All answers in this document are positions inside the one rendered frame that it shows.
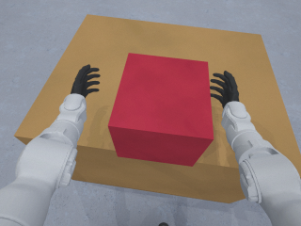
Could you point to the right robot forearm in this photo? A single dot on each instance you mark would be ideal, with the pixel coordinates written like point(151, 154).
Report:
point(242, 135)

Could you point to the robot left hand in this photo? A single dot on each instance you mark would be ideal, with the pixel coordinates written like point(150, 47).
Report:
point(81, 83)

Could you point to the robot right upper arm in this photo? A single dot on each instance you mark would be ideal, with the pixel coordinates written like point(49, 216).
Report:
point(271, 182)

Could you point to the robot left upper arm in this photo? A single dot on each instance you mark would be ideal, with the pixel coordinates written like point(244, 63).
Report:
point(47, 165)

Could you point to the pedestal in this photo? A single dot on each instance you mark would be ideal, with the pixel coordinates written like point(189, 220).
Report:
point(105, 42)

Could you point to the robot right hand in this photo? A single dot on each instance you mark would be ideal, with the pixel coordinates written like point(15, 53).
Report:
point(229, 89)

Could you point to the left robot forearm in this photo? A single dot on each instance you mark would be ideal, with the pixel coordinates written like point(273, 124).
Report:
point(67, 127)

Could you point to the carton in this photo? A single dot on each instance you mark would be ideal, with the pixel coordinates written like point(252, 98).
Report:
point(163, 110)

